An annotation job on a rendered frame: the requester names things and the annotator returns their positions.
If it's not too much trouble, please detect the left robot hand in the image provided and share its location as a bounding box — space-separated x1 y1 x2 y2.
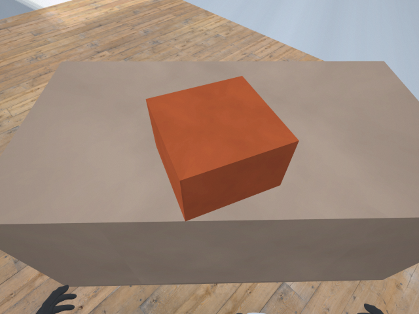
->
36 285 77 314

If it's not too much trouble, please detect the pedestal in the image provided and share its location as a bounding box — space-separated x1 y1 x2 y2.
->
0 61 419 287

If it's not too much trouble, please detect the carton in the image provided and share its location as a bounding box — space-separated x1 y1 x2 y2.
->
146 76 299 221

